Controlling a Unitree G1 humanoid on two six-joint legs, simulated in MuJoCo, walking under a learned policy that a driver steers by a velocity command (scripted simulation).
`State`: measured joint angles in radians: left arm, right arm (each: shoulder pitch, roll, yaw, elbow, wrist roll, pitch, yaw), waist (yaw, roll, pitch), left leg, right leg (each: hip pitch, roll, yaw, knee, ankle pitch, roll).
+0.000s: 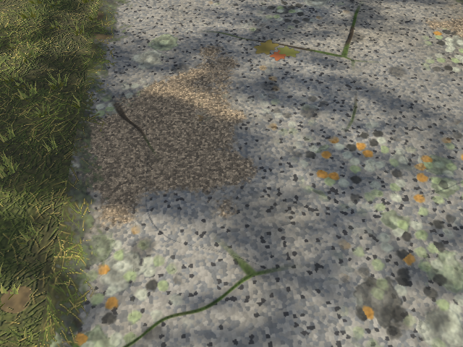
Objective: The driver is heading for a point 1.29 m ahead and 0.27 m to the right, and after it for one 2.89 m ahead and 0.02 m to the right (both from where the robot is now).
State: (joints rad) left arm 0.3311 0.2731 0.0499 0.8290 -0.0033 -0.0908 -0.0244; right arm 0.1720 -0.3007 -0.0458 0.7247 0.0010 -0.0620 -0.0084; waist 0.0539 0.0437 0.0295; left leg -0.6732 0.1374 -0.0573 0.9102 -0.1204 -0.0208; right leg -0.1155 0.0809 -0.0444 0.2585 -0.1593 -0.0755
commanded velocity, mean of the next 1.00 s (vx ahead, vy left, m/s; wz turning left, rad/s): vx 0.50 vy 0.00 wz -0.36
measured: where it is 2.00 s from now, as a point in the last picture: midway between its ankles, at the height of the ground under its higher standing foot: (320, 180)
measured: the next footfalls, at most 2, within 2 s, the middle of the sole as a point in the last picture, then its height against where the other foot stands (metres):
left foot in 0.22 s outside the picture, level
right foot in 0.72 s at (317, 343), level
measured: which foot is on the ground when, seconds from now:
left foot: up 0.00-0.20, down 0.22-0.74, up 0.76-1.00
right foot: down 0.00-0.22, up 0.24-0.70, down 0.72-1.00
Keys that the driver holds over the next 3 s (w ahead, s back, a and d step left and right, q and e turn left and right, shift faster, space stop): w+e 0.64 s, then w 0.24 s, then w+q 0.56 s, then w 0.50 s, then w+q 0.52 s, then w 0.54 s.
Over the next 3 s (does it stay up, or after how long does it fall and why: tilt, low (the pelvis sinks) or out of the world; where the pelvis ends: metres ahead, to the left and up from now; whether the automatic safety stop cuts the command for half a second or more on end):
stays up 1.66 -0.22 -0.01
